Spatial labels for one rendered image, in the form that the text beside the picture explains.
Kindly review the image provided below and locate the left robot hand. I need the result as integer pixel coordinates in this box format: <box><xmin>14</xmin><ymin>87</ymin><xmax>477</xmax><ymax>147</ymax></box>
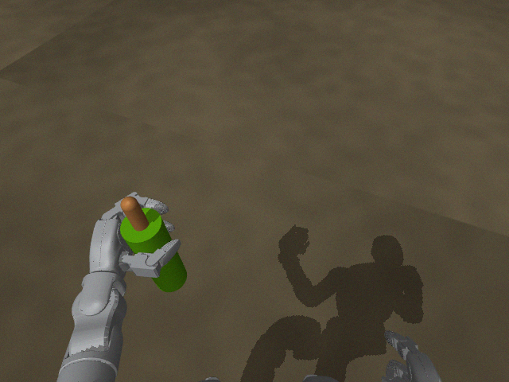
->
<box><xmin>89</xmin><ymin>192</ymin><xmax>181</xmax><ymax>279</ymax></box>

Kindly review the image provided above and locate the left robot arm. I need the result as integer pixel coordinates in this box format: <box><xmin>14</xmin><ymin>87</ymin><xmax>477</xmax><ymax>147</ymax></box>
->
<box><xmin>56</xmin><ymin>271</ymin><xmax>127</xmax><ymax>382</ymax></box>

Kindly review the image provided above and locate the right robot hand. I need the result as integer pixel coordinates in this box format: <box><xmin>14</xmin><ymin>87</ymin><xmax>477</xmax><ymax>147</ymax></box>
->
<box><xmin>382</xmin><ymin>330</ymin><xmax>442</xmax><ymax>382</ymax></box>

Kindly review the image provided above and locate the bottle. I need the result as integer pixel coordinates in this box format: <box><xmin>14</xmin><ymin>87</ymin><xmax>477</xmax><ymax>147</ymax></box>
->
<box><xmin>120</xmin><ymin>197</ymin><xmax>187</xmax><ymax>292</ymax></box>

